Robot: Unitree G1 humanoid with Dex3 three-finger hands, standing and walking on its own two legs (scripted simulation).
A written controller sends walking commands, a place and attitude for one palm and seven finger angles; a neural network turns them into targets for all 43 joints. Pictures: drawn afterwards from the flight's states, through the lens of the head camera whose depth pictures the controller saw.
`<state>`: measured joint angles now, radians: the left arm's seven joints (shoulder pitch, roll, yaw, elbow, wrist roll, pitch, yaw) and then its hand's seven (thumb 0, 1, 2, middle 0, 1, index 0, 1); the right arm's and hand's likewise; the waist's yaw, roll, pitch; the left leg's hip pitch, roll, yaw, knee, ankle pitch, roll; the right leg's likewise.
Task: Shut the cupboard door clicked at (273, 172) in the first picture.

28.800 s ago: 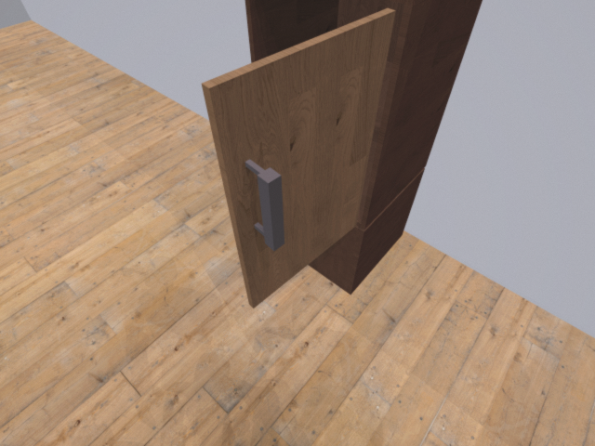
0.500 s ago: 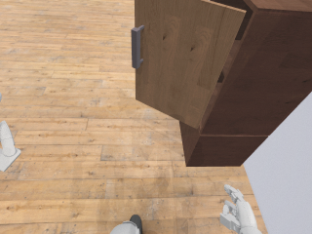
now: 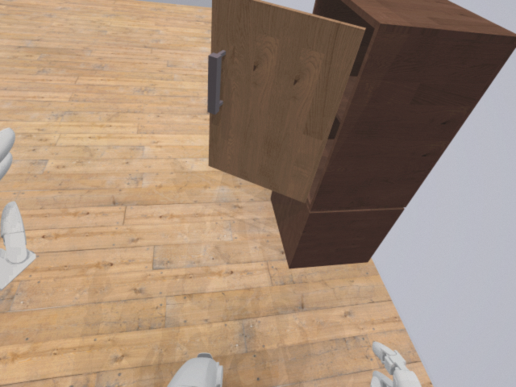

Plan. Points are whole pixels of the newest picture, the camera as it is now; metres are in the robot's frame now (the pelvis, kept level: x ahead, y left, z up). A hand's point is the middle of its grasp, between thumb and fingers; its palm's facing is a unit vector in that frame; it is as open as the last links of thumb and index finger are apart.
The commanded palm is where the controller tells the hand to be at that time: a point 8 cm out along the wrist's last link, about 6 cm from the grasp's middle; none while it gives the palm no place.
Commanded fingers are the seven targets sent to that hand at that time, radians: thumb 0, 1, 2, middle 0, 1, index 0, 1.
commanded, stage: stop stepping back and stand still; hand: left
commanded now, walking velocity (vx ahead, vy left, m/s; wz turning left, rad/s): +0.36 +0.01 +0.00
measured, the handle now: (217, 82) +0.91 +0.14 +0.04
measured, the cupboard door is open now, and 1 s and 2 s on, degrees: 58 58 58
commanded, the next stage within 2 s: let the arm hang, fingers relaxed in 1.04 s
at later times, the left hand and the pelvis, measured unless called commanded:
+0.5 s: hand out of the picture +0.16 +0.33 +0.20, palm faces +0.43 -0.77 -0.48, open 7.4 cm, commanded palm +0.10 +0.36 +0.20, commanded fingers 0.00 0.90 0.90 -0.20 -0.30 -0.20 -0.30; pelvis -0.04 +0.06 +0.03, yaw +0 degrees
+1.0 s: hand (5, 238) +0.22 +0.29 +0.18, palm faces +0.38 -0.77 -0.52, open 7.4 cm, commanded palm +0.15 +0.33 +0.20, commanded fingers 0.00 0.90 0.90 -0.20 -0.30 -0.20 -0.30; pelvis +0.01 +0.03 +0.02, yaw -1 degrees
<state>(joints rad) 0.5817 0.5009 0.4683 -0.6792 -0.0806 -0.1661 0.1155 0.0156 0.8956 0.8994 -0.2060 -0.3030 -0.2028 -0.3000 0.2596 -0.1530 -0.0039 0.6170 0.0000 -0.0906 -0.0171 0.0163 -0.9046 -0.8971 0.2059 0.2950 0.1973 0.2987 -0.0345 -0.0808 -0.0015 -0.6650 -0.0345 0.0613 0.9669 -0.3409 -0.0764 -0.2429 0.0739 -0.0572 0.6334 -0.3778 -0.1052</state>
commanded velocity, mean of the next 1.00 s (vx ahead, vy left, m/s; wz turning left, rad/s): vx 0.08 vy -0.08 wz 0.00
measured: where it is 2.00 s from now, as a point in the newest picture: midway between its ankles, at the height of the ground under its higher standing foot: outside the picture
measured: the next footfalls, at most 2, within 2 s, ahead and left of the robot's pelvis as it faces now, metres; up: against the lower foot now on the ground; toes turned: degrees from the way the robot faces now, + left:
left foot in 0.16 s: +0.06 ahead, +0.15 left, -0.01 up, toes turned +5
right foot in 0.58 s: -0.05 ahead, -0.06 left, -0.01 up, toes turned -3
